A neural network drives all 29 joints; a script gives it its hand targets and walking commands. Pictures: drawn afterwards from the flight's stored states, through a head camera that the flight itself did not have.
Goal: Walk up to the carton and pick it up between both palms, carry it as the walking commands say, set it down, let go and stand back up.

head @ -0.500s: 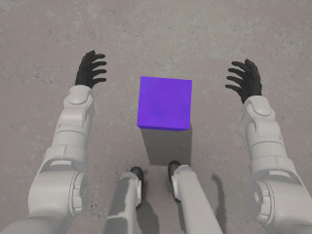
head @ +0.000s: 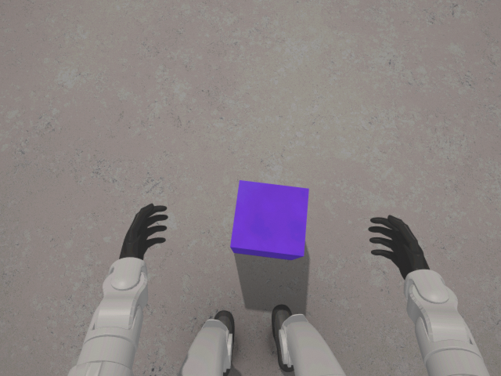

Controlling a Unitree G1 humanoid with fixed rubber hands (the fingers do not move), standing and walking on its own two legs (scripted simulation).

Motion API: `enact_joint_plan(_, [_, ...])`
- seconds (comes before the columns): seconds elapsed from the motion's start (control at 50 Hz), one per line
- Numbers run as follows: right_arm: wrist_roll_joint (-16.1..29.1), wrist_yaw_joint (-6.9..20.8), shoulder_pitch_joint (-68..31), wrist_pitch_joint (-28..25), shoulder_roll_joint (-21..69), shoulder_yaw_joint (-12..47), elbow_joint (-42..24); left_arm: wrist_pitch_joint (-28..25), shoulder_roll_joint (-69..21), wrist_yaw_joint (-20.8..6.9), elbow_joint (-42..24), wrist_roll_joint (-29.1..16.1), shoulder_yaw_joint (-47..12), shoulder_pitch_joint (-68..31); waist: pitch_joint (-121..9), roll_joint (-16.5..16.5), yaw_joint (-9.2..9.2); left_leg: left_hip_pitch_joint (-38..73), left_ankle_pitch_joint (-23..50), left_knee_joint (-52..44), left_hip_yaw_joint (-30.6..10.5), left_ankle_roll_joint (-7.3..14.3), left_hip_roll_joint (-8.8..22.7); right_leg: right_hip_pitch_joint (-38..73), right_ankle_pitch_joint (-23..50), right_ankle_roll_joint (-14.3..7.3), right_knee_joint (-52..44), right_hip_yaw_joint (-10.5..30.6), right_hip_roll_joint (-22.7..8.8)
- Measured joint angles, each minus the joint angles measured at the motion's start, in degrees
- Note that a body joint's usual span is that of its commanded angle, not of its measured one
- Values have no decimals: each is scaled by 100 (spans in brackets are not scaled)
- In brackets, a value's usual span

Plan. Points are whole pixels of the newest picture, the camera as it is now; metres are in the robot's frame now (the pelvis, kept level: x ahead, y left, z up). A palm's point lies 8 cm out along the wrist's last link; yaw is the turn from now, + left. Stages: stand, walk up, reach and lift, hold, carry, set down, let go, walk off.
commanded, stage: let go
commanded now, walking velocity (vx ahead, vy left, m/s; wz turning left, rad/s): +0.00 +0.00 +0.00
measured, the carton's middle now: (267, 223) +0.43 -0.06 -0.61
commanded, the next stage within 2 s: stand in 0.84 s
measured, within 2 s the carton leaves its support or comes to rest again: neither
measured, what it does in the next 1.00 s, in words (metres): stands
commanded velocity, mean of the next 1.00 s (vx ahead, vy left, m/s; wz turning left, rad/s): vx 0.00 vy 0.00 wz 0.00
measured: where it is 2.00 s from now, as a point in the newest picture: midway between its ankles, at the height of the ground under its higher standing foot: (253, 352)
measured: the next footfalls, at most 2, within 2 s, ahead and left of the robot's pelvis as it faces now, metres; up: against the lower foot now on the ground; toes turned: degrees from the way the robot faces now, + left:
none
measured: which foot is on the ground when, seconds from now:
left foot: down 0.00-1.00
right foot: down 0.00-1.00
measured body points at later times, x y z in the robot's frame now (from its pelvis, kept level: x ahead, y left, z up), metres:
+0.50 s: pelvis +0.03 +0.01 +0.04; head +0.07 +0.01 +0.49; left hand +0.22 +0.24 -0.04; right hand +0.20 -0.22 -0.04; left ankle +0.01 +0.11 -0.70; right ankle +0.02 -0.11 -0.70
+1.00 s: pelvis +0.04 +0.02 +0.04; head +0.02 +0.01 +0.49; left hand +0.18 +0.28 -0.05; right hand +0.19 -0.25 -0.05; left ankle +0.01 +0.11 -0.70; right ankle +0.02 -0.11 -0.70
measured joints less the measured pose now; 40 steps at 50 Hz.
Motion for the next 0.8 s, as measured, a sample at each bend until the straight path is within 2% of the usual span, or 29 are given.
enact_joint_plan(0.16, [-125,-158,1275,-215,228,368,-17,-340,131,-185,213,-134,-276,1170,-189,-47,6,1575,17,-680,-27,30,31,1581,22,-5,-694,20,-1])
enact_joint_plan(0.24, [-144,-212,1850,-230,306,560,-236,-395,130,-277,48,-97,-334,1816,-103,-29,12,2470,65,-1096,17,65,48,2459,83,8,-1102,91,-3])
enact_joint_plan(0.4, [-81,-207,2431,35,208,705,-433,-174,228,-473,-280,-158,-400,2675,275,54,10,3920,176,-1713,41,127,29,3905,187,51,-1714,151,-55])
enact_joint_plan(0.64, [-111,-141,2371,547,54,675,-531,261,309,-634,-516,-273,-538,2821,653,122,165,4712,73,-1711,81,193,-7,4695,95,95,-1727,193,-89])
enact_joint_plan(0.8, [-188,-298,2474,884,152,708,-583,236,351,-500,-466,-316,-620,2870,583,49,219,4782,-16,-1587,130,192,-9,4716,-19,84,-1526,235,-79])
